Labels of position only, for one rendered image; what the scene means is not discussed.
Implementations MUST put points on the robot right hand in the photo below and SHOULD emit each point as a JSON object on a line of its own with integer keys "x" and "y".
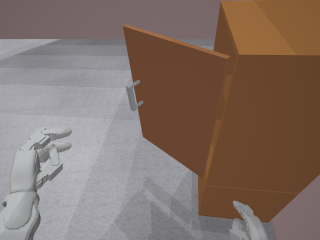
{"x": 251, "y": 229}

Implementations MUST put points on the robot left hand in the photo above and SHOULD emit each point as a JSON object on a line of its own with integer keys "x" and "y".
{"x": 26, "y": 161}

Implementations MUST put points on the left robot forearm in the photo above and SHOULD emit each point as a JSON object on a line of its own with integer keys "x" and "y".
{"x": 20, "y": 218}

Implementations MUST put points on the cupboard door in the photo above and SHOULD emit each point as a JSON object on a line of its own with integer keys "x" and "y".
{"x": 181, "y": 86}

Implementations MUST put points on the handle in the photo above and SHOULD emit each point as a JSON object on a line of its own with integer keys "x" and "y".
{"x": 131, "y": 96}

